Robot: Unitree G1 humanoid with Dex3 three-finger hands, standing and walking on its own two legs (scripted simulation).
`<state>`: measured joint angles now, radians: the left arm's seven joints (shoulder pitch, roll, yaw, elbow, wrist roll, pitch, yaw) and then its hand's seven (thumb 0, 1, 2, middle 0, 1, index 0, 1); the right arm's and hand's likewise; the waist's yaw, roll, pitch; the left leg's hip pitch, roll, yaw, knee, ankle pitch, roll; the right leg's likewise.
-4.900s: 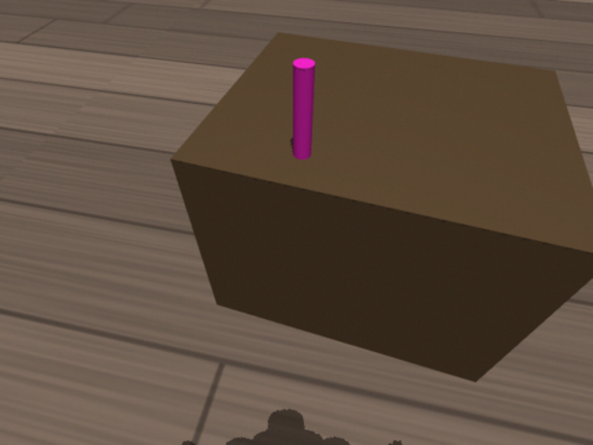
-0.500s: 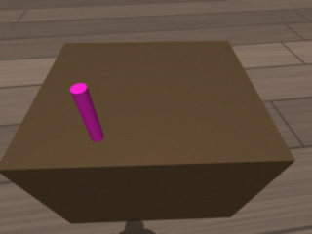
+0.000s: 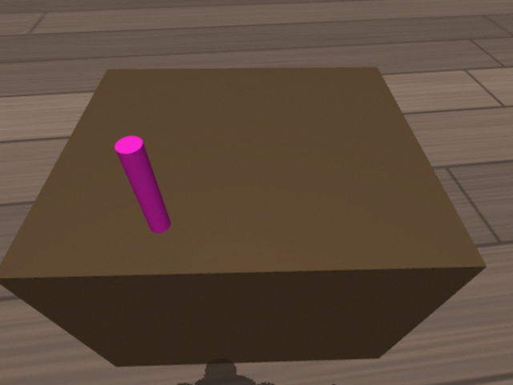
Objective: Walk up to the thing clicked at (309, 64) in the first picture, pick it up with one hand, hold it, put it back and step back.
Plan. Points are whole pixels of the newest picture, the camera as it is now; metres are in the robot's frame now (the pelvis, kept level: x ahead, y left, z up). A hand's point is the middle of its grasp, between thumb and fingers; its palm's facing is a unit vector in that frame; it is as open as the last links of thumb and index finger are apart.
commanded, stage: stand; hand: left
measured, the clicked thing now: (146, 190) +0.44 +0.21 +0.03
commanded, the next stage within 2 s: rise first in 0.60 s
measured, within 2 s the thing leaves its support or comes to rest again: neither
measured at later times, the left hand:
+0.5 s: hand out of the picture +0.07 +0.25 -0.15, palm faces -0.03 -0.94 -0.35, open 7.4 cm
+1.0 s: hand (106, 376) +0.17 +0.25 -0.11, palm faces +0.23 -0.92 -0.32, open 12.4 cm
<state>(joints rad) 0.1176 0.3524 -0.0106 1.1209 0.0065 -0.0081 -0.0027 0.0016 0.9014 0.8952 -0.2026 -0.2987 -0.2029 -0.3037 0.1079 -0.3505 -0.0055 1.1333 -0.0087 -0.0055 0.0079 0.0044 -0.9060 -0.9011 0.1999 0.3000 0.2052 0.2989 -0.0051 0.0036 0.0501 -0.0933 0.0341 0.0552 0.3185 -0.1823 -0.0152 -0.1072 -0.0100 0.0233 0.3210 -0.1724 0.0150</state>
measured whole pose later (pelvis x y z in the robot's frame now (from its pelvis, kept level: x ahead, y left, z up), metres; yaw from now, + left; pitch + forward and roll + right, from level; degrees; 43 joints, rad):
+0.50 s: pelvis +0.00 +0.00 +0.00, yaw +0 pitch -2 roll +0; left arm 0.12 0.35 -0.01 1.12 0.01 -0.01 0.00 0.00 0.90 0.90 -0.20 -0.30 -0.20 -0.30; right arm 0.11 -0.35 0.00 1.13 -0.01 -0.01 0.01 0.00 -0.91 -0.90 0.20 0.30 0.21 0.30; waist 0.00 0.01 0.05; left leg -0.09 0.03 0.05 0.32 -0.18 -0.02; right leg -0.11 -0.01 0.02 0.32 -0.18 0.02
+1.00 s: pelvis -0.01 +0.00 -0.01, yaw +2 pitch +2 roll +0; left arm 0.11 0.28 0.13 0.75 -0.04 -0.08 0.06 0.00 0.32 0.37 -0.08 -0.10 -0.08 -0.10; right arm 0.08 -0.28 -0.12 0.86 0.04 -0.09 -0.06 0.01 -0.29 -0.37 0.07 0.09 0.08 0.09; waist 0.01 0.01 0.02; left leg -0.26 0.03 0.02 0.45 -0.22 -0.01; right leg -0.26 -0.02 0.00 0.44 -0.22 0.01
